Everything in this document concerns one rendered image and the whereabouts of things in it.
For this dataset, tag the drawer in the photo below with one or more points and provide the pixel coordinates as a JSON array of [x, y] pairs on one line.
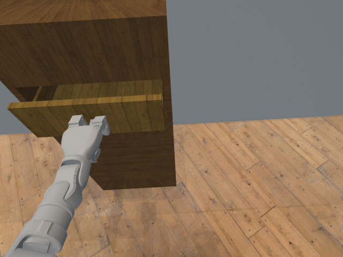
[[129, 106]]

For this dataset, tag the cabinet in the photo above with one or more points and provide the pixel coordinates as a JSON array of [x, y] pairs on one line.
[[66, 42]]

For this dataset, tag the left robot hand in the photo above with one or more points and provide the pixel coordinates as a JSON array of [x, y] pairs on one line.
[[82, 139]]

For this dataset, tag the robot left forearm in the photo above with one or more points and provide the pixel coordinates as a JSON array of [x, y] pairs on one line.
[[46, 231]]

